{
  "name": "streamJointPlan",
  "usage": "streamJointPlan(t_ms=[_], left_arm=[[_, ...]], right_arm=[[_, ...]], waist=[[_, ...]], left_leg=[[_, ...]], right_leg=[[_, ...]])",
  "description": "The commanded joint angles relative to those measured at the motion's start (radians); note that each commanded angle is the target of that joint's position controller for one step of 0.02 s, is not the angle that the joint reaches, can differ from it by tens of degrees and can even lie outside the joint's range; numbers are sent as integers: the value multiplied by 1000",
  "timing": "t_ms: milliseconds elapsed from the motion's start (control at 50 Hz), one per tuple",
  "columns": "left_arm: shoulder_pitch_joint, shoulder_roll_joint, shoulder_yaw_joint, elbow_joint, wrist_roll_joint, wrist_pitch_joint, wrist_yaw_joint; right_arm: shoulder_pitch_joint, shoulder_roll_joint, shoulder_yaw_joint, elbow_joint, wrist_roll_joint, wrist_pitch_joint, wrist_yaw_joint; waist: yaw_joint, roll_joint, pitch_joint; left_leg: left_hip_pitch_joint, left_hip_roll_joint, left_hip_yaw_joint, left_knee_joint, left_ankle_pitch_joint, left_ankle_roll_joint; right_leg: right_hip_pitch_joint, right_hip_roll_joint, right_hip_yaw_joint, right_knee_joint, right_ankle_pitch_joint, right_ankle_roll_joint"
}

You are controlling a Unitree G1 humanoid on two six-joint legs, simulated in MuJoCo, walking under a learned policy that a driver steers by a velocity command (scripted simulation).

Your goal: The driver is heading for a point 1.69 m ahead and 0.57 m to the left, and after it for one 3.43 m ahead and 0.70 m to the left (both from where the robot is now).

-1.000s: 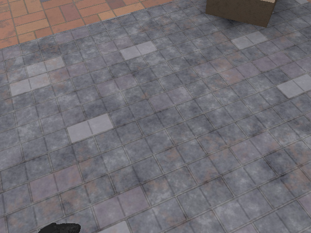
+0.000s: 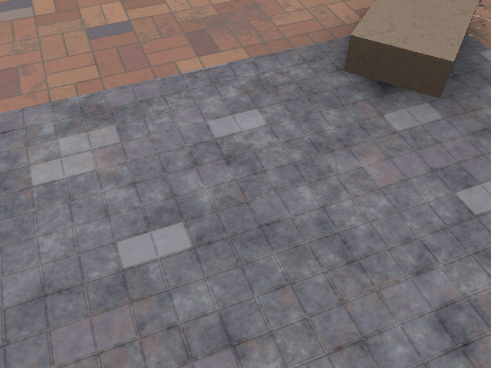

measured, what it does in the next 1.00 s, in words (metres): stands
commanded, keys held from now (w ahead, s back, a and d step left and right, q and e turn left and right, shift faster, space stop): no key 1.00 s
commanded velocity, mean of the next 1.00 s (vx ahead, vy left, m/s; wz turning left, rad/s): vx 0.00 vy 0.00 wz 0.00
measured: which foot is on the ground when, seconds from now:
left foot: down 0.00-1.00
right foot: down 0.00-1.00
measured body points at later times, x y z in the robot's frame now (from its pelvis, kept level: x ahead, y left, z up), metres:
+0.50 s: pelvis -0.01 +0.00 +0.00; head +0.00 +0.00 +0.45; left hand +0.02 +0.25 -0.16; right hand +0.01 -0.24 -0.15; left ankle -0.01 +0.12 -0.74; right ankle +0.01 -0.13 -0.74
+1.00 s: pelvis +0.00 +0.00 +0.00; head +0.01 +0.00 +0.45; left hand +0.00 +0.24 -0.16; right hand -0.01 -0.23 -0.16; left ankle -0.01 +0.12 -0.74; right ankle +0.01 -0.13 -0.74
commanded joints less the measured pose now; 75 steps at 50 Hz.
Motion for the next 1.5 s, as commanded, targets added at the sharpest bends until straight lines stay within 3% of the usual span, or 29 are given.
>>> streamJointPlan(t_ms=[20, 580, 1500], left_arm=[[0, 107, 14, -17, 0, -8, 4], [107, 67, -9, 15, -1, -15, 9], [209, 31, -14, -5, -5, -22, 15]], right_arm=[[26, -101, -17, -17, 0, -8, -5], [112, -54, 2, 80, 5, -11, -7], [171, -16, 1, 98, 9, -10, -8]], waist=[[1, 5, -14], [0, 3, 10], [-3, 3, 26]], left_leg=[[-46, 20, -18, -89, 152, 11], [-78, 7, -13, -95, 104, 15], [-87, 0, -16, -79, 122, 18]], right_leg=[[19, -22, 24, -76, 136, -25], [-16, -14, 14, -84, 86, -25], [-28, -10, 6, -67, 101, -23]])
Keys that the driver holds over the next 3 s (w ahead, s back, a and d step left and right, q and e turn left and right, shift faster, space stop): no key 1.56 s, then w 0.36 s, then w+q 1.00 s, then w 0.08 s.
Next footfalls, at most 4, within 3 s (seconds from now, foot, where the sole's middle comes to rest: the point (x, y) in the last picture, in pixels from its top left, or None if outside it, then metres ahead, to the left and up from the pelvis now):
2.10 right None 0.30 -0.19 -0.78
2.68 left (223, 350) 0.57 0.10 -0.77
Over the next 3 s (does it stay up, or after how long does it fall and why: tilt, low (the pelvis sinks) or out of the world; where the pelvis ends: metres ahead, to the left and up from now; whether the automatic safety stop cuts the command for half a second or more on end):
stays up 0.60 0.04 0.01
